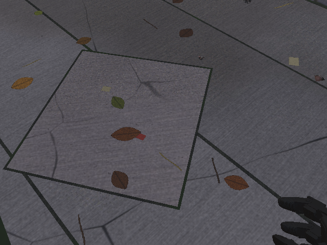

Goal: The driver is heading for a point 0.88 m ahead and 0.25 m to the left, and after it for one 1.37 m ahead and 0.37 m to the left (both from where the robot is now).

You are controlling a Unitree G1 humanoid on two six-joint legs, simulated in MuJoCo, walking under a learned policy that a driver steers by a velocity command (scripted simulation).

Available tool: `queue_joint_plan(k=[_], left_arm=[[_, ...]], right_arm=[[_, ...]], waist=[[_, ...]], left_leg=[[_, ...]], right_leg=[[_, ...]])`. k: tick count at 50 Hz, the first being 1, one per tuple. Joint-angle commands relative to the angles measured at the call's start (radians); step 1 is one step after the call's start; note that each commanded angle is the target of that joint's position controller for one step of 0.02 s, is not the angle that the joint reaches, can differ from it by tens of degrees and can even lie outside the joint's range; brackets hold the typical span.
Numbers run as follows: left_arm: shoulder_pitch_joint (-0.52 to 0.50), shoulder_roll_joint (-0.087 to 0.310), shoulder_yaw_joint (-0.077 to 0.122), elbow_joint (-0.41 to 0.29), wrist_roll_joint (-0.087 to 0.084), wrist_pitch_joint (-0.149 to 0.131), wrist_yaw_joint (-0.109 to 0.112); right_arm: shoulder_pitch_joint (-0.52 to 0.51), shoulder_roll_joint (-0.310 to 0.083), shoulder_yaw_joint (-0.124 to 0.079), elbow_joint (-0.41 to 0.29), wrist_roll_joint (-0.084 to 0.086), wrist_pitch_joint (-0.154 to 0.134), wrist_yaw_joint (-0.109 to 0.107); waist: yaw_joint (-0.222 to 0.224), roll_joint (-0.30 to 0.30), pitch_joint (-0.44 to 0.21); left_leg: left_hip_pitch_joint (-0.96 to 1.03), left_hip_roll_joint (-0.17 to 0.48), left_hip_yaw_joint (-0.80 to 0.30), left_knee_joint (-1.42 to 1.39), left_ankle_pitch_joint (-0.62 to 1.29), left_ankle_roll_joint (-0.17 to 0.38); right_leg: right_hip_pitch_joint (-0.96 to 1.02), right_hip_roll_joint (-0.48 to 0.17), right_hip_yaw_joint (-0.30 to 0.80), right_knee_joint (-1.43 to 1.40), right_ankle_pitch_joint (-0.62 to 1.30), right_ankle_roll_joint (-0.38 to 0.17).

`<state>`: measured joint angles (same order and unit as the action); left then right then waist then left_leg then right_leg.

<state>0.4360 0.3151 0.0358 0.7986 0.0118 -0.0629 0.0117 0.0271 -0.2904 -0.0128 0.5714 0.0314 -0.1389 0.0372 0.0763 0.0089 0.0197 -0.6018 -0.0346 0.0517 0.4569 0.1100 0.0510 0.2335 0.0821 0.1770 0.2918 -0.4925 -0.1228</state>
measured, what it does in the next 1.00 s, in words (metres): walks ahead, turning left: left foot, then right foot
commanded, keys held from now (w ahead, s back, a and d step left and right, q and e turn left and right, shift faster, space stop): q+shift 0.70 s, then e+shift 0.22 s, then w+e+shift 0.08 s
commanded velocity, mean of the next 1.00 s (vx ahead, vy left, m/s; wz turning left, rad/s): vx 0.25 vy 0.00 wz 0.55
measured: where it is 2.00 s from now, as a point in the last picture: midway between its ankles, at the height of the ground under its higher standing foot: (185, 130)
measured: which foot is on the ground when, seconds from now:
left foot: up 0.00-0.00, down 0.02-0.40, up 0.42-0.84, down 0.86-1.00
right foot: down 0.00-0.04, up 0.06-0.40, down 0.42-0.86, up 0.88-1.00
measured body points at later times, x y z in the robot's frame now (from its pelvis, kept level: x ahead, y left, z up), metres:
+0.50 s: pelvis +0.35 +0.01 +0.01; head +0.39 +0.02 +0.46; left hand +0.48 +0.32 -0.05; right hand +0.55 -0.24 -0.09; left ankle +0.21 +0.09 -0.63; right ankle +0.52 -0.03 -0.71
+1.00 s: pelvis +0.39 +0.05 +0.03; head +0.39 +0.07 +0.48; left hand +0.27 +0.32 -0.10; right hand +0.68 -0.04 -0.05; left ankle +0.32 +0.14 -0.71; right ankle +0.47 -0.05 -0.64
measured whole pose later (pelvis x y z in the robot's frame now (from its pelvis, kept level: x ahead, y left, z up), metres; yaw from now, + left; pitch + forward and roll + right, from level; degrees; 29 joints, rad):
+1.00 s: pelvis +0.39 +0.05 +0.03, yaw +36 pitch +0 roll -1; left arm 0.28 0.32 0.07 0.81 -0.03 0.03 -0.01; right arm 0.15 -0.24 -0.02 0.65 -0.01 0.02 -0.02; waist 0.04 -0.03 0.01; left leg -0.23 0.04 0.04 0.47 -0.26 0.01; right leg -0.49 -0.02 -0.03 0.99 -0.39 0.05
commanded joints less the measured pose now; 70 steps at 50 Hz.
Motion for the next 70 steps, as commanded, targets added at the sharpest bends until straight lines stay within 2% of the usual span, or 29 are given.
queue_joint_plan(k=[1,2,3,4,6,8,9,11,14,18,20,21,22,23,25,28,30,38,42,43,44,45,46,48,50,58,67,69,70], left_arm=[[-0.106,0.168,0.034,-0.061,0.051,0.019,0.016],[0.046,0.019,0.002,-0.084,0.014,0.000,0.011],[0.076,0.082,-0.010,-0.088,-0.013,-0.029,-0.007],[-0.108,0.141,0.004,-0.138,-0.052,-0.053,-0.015],[-0.300,0.122,-0.005,-0.210,-0.001,-0.079,-0.020],[-0.320,0.089,-0.007,-0.219,0.026,-0.065,-0.019],[-0.261,0.080,-0.012,-0.224,0.026,-0.060,-0.017],[-0.275,0.070,-0.020,-0.230,0.024,-0.057,-0.014],[-0.373,0.044,-0.017,-0.250,0.011,-0.049,-0.017],[-0.406,0.097,0.017,-0.275,-0.008,-0.039,-0.006],[-0.256,0.105,0.028,-0.225,0.010,-0.040,0.004],[-0.216,0.123,0.025,-0.229,0.016,-0.029,0.014],[-0.215,0.108,0.014,-0.256,0.045,-0.008,0.011],[-0.269,0.143,0.039,-0.244,0.013,0.014,0.008],[-0.365,0.046,0.019,-0.274,0.009,0.035,0.020],[-0.403,0.077,0.030,-0.238,0.023,0.042,0.022],[-0.361,0.081,0.039,-0.204,0.023,0.039,0.025],[-0.341,0.144,0.066,-0.144,-0.003,0.052,0.004],[-0.324,0.091,0.032,-0.090,-0.037,0.052,-0.030],[-0.263,0.049,0.013,-0.065,-0.038,0.042,-0.043],[-0.224,0.000,-0.006,-0.075,0.001,0.035,-0.060],[-0.216,0.041,0.017,-0.087,-0.019,0.036,-0.051],[-0.261,0.153,0.049,-0.081,-0.036,0.048,-0.034],[-0.212,0.161,0.074,-0.061,-0.047,0.076,-0.013],[-0.236,0.145,0.081,-0.081,-0.042,0.085,-0.005],[-0.275,0.034,0.061,-0.153,-0.044,0.060,-0.042],[-0.355,0.033,0.033,-0.220,-0.060,0.075,-0.068],[-0.278,0.071,0.047,-0.203,-0.064,0.079,-0.063],[-0.140,0.101,0.068,-0.161,-0.061,0.076,-0.057]], right_arm=[[0.472,-0.200,-0.082,0.047,0.015,0.023,-0.014],[0.550,-0.288,-0.098,0.091,-0.028,0.012,-0.001],[0.530,-0.197,-0.092,0.097,-0.031,0.012,0.008],[0.447,-0.142,-0.079,0.063,-0.041,0.021,-0.006],[0.309,-0.150,-0.079,0.039,-0.033,0.024,-0.004],[0.281,-0.114,-0.062,0.049,-0.027,0.027,-0.008],[0.255,-0.151,-0.072,0.049,-0.022,0.030,-0.018],[0.215,-0.173,-0.083,0.055,-0.012,0.049,-0.037],[0.291,-0.221,-0.109,0.093,0.004,0.102,-0.068],[0.270,-0.164,-0.107,0.090,-0.001,0.132,-0.091],[0.249,-0.100,-0.092,0.064,-0.003,0.142,-0.088],[0.334,-0.006,-0.062,0.057,-0.032,0.145,-0.082],[0.556,-0.033,-0.059,0.071,-0.017,0.144,-0.069],[0.624,-0.131,-0.073,0.085,-0.004,0.157,-0.060],[0.396,-0.219,-0.108,0.085,0.007,0.188,-0.077],[0.306,-0.154,-0.097,0.030,-0.011,0.207,-0.085],[0.289,-0.105,-0.085,0.011,-0.012,0.197,-0.083],[0.188,-0.091,-0.066,-0.027,-0.026,0.196,-0.056],[0.269,-0.058,-0.050,0.041,-0.042,0.187,-0.046],[0.279,-0.093,-0.055,0.048,-0.046,0.188,-0.049],[0.299,-0.185,-0.069,0.036,-0.057,0.195,-0.061],[0.185,-0.239,-0.087,0.022,-0.078,0.197,-0.066],[0.144,-0.220,-0.090,0.001,-0.085,0.182,-0.064],[0.153,-0.186,-0.088,0.025,-0.050,0.148,-0.069],[0.165,-0.132,-0.071,0.047,-0.029,0.115,-0.078],[0.229,-0.138,-0.097,0.100,-0.042,0.056,-0.082],[0.225,-0.200,-0.137,0.143,-0.018,0.067,-0.031],[0.196,-0.225,-0.144,0.141,-0.007,0.076,-0.019],[0.194,-0.231,-0.141,0.149,0.004,0.078,-0.016]], waist=[[-0.304,-0.127,-0.269],[-0.202,0.388,-0.423],[-0.196,0.298,-0.529],[-0.211,0.187,-0.339],[-0.128,-0.089,-0.094],[-0.072,-0.088,-0.015],[-0.030,-0.004,-0.013],[-0.025,0.010,-0.002],[-0.080,0.024,-0.109],[-0.065,0.105,-0.099],[-0.006,0.040,-0.200],[-0.047,-0.151,-0.286],[-0.137,-0.282,-0.382],[-0.160,-0.279,-0.404],[-0.102,-0.057,-0.214],[-0.107,-0.092,-0.073],[-0.093,-0.122,-0.097],[-0.069,-0.107,-0.117],[-0.118,-0.112,-0.121],[-0.109,-0.094,-0.128],[-0.077,0.113,-0.175],[-0.063,0.248,-0.129],[-0.109,0.187,-0.076],[-0.107,0.225,-0.057],[-0.111,0.211,0.007],[-0.105,0.109,0.039],[-0.084,0.065,0.140],[-0.032,0.072,0.093],[0.051,0.052,0.015]], left_leg=[[0.682,0.035,-0.059,0.127,-0.086,0.093],[1.156,0.326,-0.682,0.082,-0.155,0.374],[1.232,0.352,-0.955,-0.098,-0.346,0.366],[1.091,0.320,-0.807,-0.082,-0.271,0.301],[0.697,0.224,-0.578,-0.125,0.130,0.253],[0.497,0.135,-0.458,-0.190,0.341,0.217],[0.432,0.143,-0.451,-0.178,0.468,0.253],[0.289,0.072,-0.361,-0.161,0.535,0.233],[0.214,-0.005,-0.358,-0.115,0.283,0.099],[0.271,-0.011,-0.493,0.010,-0.028,0.027],[0.295,-0.072,-0.432,0.299,-0.222,-0.030],[0.140,-0.158,-0.318,0.558,-0.792,-0.061],[0.049,-0.157,-0.325,0.731,-0.949,-0.090],[-0.007,-0.044,-0.249,0.916,-0.844,-0.134],[-0.050,0.038,-0.179,0.925,-0.621,-0.161],[0.038,0.067,-0.120,0.803,-0.526,-0.160],[0.028,0.084,-0.102,0.730,-0.511,-0.158],[0.206,0.097,-0.068,0.421,-0.462,-0.108],[0.489,0.042,-0.048,-0.044,-0.312,-0.042],[0.631,0.082,-0.095,-0.118,-0.228,-0.017],[0.734,0.320,-0.334,-0.109,0.013,0.047],[0.504,0.446,-0.354,-0.125,-0.074,0.195],[0.403,0.395,-0.303,-0.157,-0.131,0.217],[0.463,0.344,-0.278,-0.250,-0.627,0.142],[0.517,0.367,-0.300,-0.317,-0.774,0.102],[0.621,0.406,-0.077,-0.371,-0.611,0.085],[0.670,0.407,0.183,-0.369,-0.502,0.049],[0.630,0.374,0.258,-0.228,-0.186,0.035],[0.553,0.353,0.292,-0.025,0.125,0.033]], right_leg=[[-0.278,-0.222,-0.087,0.691,1.445,0.010],[-0.796,0.026,-0.085,1.316,0.495,0.184],[-0.925,0.038,0.028,1.338,0.064,0.164],[-0.984,-0.032,0.059,1.309,0.063,0.152],[-0.935,-0.074,-0.011,1.092,0.073,0.118],[-0.850,-0.091,-0.056,0.957,0.106,0.122],[-0.828,-0.092,-0.053,0.869,0.110,0.148],[-0.729,-0.054,-0.105,0.595,0.162,0.189],[-0.503,0.059,-0.139,0.302,0.519,0.196],[-0.430,0.018,-0.014,0.155,0.621,0.184],[-0.241,-0.108,0.026,0.079,0.749,0.136],[-0.034,-0.325,0.214,0.175,1.130,0.058],[0.055,-0.524,0.464,0.207,1.352,-0.082],[0.017,-0.620,0.571,0.193,1.066,-0.202],[-0.231,-0.416,0.337,0.071,0.491,-0.113],[-0.472,-0.282,0.070,-0.010,0.519,-0.078],[-0.421,-0.297,0.012,-0.028,0.585,-0.108],[-0.460,-0.348,-0.104,-0.055,0.494,-0.142],[-0.522,-0.305,-0.103,0.045,0.460,-0.075],[-0.608,-0.259,-0.120,0.075,0.385,0.012],[-0.703,-0.163,-0.198,0.274,0.061,0.111],[-0.751,-0.104,-0.223,0.419,-0.108,0.166],[-0.723,-0.112,-0.186,0.607,-0.075,0.186],[-0.875,-0.129,-0.179,0.811,0.046,0.184],[-1.018,-0.152,-0.143,0.881,0.152,0.185],[-1.095,-0.227,-0.148,0.755,0.319,0.177],[-1.015,-0.271,-0.246,0.600,0.247,0.058],[-0.808,-0.194,-0.345,0.582,0.165,0.015],[-0.563,-0.113,-0.387,0.534,0.165,-0.018]])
